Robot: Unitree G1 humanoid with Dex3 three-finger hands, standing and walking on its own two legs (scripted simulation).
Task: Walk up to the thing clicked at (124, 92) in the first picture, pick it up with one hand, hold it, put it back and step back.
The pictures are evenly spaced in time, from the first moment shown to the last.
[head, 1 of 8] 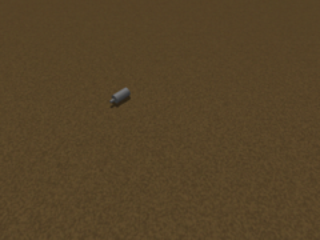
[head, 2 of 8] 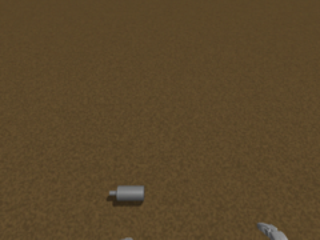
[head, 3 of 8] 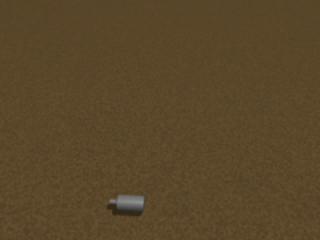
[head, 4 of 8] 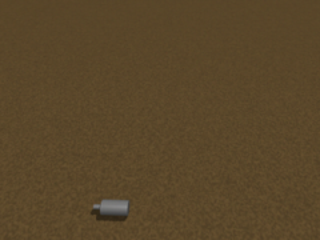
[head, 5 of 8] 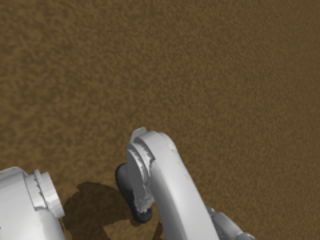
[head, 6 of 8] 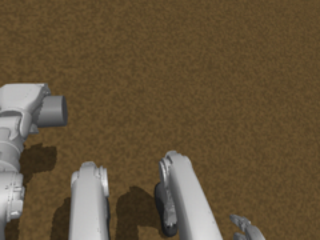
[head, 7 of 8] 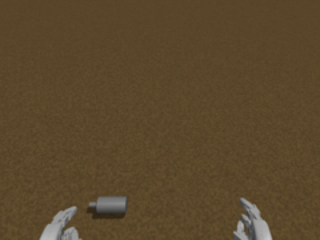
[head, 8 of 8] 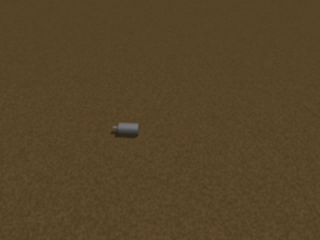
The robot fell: no
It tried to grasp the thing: yes
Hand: left
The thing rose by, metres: 0.68
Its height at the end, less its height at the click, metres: +0.00
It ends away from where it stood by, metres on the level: 0.00
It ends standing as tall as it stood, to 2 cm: yes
